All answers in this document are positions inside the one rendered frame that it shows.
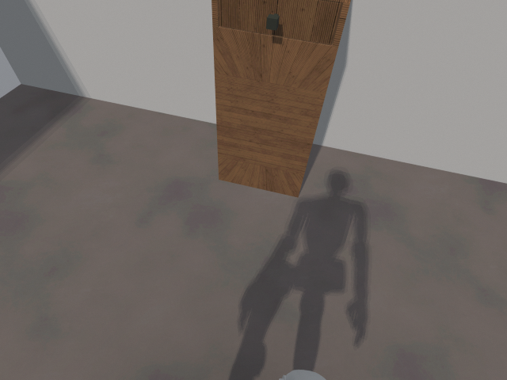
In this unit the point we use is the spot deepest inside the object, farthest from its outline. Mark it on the cabinet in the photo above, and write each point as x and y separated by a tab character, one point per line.
269	93

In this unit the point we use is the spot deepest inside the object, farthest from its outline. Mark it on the drawer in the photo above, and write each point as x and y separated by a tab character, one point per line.
312	20

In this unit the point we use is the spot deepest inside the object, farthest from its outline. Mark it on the handle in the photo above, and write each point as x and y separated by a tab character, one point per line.
272	21

